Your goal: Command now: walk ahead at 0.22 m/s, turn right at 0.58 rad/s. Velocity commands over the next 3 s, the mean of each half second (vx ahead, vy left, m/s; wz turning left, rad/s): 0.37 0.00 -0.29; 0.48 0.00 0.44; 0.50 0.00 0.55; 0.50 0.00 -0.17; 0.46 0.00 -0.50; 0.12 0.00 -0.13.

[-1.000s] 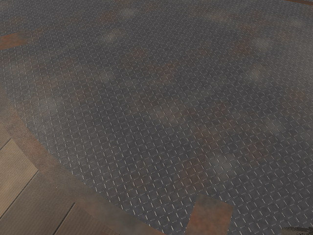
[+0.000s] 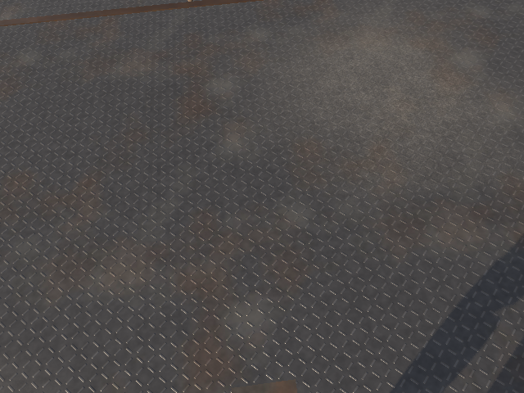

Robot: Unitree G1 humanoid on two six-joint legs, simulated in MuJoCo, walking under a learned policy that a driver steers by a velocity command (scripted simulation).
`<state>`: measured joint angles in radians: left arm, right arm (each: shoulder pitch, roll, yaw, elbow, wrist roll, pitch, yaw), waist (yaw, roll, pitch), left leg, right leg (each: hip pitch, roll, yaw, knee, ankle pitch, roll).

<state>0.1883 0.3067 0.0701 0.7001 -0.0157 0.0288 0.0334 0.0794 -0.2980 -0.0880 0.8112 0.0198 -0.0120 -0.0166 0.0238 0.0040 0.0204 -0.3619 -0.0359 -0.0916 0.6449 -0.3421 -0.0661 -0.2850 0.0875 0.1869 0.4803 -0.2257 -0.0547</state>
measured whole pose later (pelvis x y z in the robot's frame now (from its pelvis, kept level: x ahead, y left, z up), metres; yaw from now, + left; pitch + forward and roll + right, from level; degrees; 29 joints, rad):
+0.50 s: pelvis +0.17 -0.05 -0.02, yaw -6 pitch +3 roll +0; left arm 0.03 0.26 0.04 0.59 -0.01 -0.07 -0.03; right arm 0.46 -0.28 -0.05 0.93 0.03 -0.05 0.00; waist -0.11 0.00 0.04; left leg -0.01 0.08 -0.02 0.49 -0.45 -0.03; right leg -0.47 -0.01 -0.01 0.54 -0.12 -0.02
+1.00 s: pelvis +0.43 -0.03 -0.03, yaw +10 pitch +1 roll -2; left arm 0.33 0.30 0.09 0.83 -0.02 -0.05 0.01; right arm 0.06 -0.28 -0.06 0.67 0.03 -0.03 0.05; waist 0.04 0.01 0.06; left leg -0.54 0.00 0.06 0.63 -0.12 0.10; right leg 0.07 -0.10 -0.27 0.54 -0.46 0.05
